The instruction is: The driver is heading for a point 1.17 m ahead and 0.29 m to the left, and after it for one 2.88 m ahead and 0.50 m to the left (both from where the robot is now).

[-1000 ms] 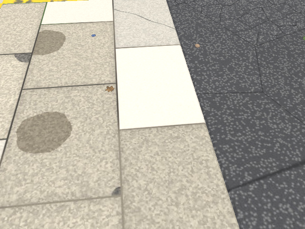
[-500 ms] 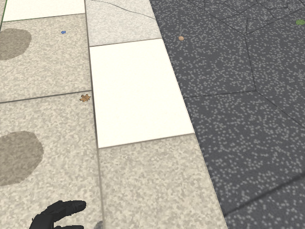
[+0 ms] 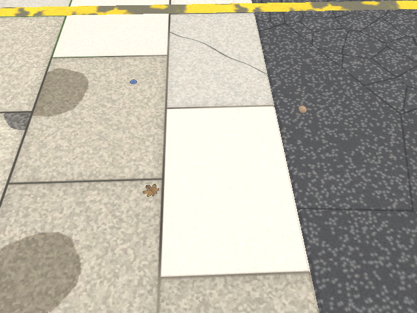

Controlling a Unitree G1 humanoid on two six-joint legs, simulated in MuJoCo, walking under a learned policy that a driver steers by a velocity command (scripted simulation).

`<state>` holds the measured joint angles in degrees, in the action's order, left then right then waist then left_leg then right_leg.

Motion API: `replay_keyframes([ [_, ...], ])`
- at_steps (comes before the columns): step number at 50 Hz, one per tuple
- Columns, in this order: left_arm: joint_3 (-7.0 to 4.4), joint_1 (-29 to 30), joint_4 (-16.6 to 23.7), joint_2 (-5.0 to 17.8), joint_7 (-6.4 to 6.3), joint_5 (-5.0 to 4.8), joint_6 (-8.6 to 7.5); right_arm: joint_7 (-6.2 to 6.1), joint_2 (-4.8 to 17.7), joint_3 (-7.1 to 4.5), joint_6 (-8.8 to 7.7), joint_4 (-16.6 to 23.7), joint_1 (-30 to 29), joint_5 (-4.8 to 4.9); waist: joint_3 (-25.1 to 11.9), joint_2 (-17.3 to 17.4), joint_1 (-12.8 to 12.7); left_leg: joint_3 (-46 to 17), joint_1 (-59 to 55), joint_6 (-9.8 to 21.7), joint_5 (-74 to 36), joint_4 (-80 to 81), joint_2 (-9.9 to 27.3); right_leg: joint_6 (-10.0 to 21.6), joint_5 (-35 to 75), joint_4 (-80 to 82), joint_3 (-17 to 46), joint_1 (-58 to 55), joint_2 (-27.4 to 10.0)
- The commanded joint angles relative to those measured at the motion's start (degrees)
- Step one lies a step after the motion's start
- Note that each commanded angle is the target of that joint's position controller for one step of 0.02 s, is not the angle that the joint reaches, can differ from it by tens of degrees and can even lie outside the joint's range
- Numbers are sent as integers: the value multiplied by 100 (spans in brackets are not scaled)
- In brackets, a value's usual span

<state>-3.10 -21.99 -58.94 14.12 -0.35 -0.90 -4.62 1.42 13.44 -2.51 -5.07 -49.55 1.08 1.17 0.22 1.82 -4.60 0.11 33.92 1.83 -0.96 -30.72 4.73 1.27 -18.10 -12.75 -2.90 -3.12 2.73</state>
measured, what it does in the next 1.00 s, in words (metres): walks ahead: left foot, then right foot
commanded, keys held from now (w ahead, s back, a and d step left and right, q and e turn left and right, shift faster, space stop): w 0.50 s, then w+q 0.50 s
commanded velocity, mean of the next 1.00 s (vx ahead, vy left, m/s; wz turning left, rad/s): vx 0.50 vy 0.00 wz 0.18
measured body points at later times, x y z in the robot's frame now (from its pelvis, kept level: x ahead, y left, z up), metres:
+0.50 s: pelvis +0.28 +0.03 +0.01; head +0.31 +0.03 +0.45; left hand +0.48 +0.26 -0.10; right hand +0.25 -0.24 -0.13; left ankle +0.17 +0.13 -0.74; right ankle +0.48 -0.12 -0.69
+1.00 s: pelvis +0.56 -0.01 +0.01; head +0.58 +0.00 +0.45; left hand +0.52 +0.26 -0.14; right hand +0.76 -0.23 -0.11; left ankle +0.71 +0.19 -0.68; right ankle +0.49 -0.11 -0.74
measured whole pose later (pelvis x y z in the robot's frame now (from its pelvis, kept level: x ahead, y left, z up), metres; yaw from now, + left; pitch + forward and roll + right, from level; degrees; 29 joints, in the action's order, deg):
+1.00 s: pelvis +0.56 -0.01 +0.01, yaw +12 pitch +1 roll -2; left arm -4.3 -17.5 -56.5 13.8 -1.2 0.6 -5.5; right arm 1.0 14.4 -4.8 -2.0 -49.3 7.5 1.1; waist 0.5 1.7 -3.2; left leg -1.4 40.0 2.3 -1.9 -43.7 7.1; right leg 1.2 -15.2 -12.6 -14.2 -1.8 1.2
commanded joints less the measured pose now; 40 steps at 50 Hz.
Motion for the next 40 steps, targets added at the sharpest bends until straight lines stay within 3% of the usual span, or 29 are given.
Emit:
replay_keyframes([
  [1,-224,-18,160,1026,-39,-16,59,66,686,-175,-144,390,-100,23,163,-680,431,172,-461,246,563,258,-224,807,3274,-473,716,-85,-1758],
  [2,-194,99,201,955,-35,-5,90,45,899,-305,-150,141,714,9,-325,-636,848,341,-1561,399,527,358,-427,671,4161,-1420,481,82,-1486],
  [3,-102,119,320,754,-34,61,90,-5,1290,-451,-149,-154,1860,-44,-1161,-359,1263,-257,-3342,718,446,118,119,475,3601,-2948,226,1027,-1173],
  [4,102,-530,414,71,33,101,-33,-23,1906,-603,-103,-324,2585,-125,-2032,1067,1074,-2914,-5660,1656,1237,464,1603,16,996,-5286,-12,3458,-169],
  [5,72,-407,331,282,61,1,-194,-5,1432,-451,-90,-337,2622,-99,-2362,1193,1144,-4297,-5884,1805,1751,1322,1856,60,-1409,-6178,863,4288,9],
  [6,-63,147,488,783,82,-165,-287,-11,1099,-341,-102,-257,2094,-61,-1455,860,1075,-3431,-5189,1457,1830,1366,1640,186,-1129,-6510,943,4820,-366],
  [7,-67,523,586,815,59,-185,-314,-18,886,-271,-101,-111,1569,-72,-914,454,918,-2594,-4305,1260,1432,1468,1415,238,-570,-6324,762,4758,-703],
  [8,-96,709,605,764,17,-106,-285,5,699,-211,-105,-61,1200,-113,-494,155,744,-2018,-3461,1161,995,1681,1185,218,-151,-5924,662,4514,-912],
  [9,-134,646,588,691,-13,-47,-203,22,553,-163,-126,-59,1032,-165,-311,234,539,-1601,-2909,1052,756,1878,968,210,138,-5584,697,4136,-1090],
  [11,-109,459,547,414,-22,-19,-54,40,549,-163,-148,-153,1100,-166,-201,316,378,-1221,-2431,1093,452,2161,818,152,360,-5266,638,3775,-1158],
  [14,-129,894,735,413,-44,40,17,-55,799,-223,-166,-297,1406,-150,38,140,388,-885,-2431,1182,-104,2366,818,-13,987,-4508,595,4237,-1200],
  [16,-126,1303,877,379,-25,67,2,-123,814,-218,-130,-360,1578,-131,115,116,475,-671,-2561,1108,-242,2409,746,-82,1606,-3795,560,4415,-1169],
  [20,-57,2121,1094,254,62,21,-48,-185,878,-218,-94,-476,1927,-70,299,149,729,-294,-2672,935,-17,2497,577,-79,2495,-2455,301,4098,-906],
  [25,-21,2756,1376,328,225,-29,-108,-221,938,-270,36,-718,2341,-22,516,160,853,-350,-3661,886,-200,2117,982,106,2063,-1785,337,4308,-789],
  [27,-70,2638,1414,472,265,-28,-153,-238,984,-302,96,-737,2316,0,426,219,684,-503,-3847,804,-737,1768,1087,224,1622,-1595,332,3909,-679],
  [28,-133,2318,1352,603,262,-24,-178,-241,1047,-320,121,-701,2198,2,233,312,476,-518,-3830,749,-1495,1410,1046,291,1419,-1538,221,3351,-518],
  [29,-250,1594,1147,800,236,-13,-197,-236,1022,-303,150,-653,2051,0,-188,302,78,-385,-3644,635,-2249,615,811,407,1449,-1414,73,2311,-337],
  [30,-391,486,862,1148,181,48,-209,-229,838,-222,154,-542,1991,-52,-987,132,-346,-188,-2766,453,-1780,-743,471,652,1623,-1721,432,539,-721],
  [31,-534,-305,719,1696,124,166,-174,-203,252,-64,81,-421,2552,-88,-1925,-1041,-243,190,-513,31,539,-3011,-393,1340,930,-1553,2650,-1794,-2236],
  [32,-423,-385,700,1401,136,115,-148,-179,214,-25,-42,-501,2664,9,-2486,-1743,-248,-559,361,-15,3428,-4164,-758,1671,354,-654,4409,-2153,-2782],
  [33,-303,38,747,1012,124,64,-155,-172,766,-189,-100,-420,2233,169,-1639,-1286,-221,-818,877,53,3208,-4644,-401,1371,39,-537,3689,-1481,-2590],
  [34,-233,486,843,779,107,57,-163,-193,830,-209,-111,-306,1838,191,-986,-974,-91,-627,947,115,2698,-4569,-80,1127,208,-416,2811,-618,-2407],
  [35,-182,888,862,604,122,94,-185,-232,758,-234,-81,-269,1630,144,-555,-647,97,-564,702,125,2238,-4230,140,988,441,-151,2221,243,-2190],
  [37,-127,1245,824,371,146,177,-231,-252,533,-286,101,-326,1831,98,-211,-834,441,-619,85,153,1765,-3812,386,828,826,250,1346,1166,-1875],
  [38,-143,1245,784,381,142,180,-248,-244,379,-275,181,-330,1895,103,-143,-804,503,-597,-11,150,1678,-3732,422,857,1016,384,1088,1354,-1841],
  [40,-193,1193,707,532,90,189,-278,-254,348,-301,283,-204,1726,83,44,-657,570,-618,237,109,1303,-3511,443,903,1429,553,627,1452,-1820],
])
